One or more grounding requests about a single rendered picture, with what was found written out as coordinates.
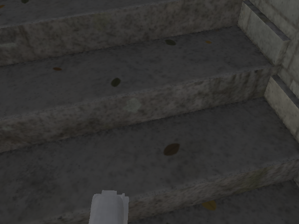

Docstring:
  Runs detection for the robot left shin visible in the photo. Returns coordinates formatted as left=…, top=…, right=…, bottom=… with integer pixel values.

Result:
left=91, top=193, right=101, bottom=211

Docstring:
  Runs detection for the robot left thigh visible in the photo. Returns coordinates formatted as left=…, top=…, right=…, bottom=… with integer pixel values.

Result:
left=89, top=190, right=129, bottom=224

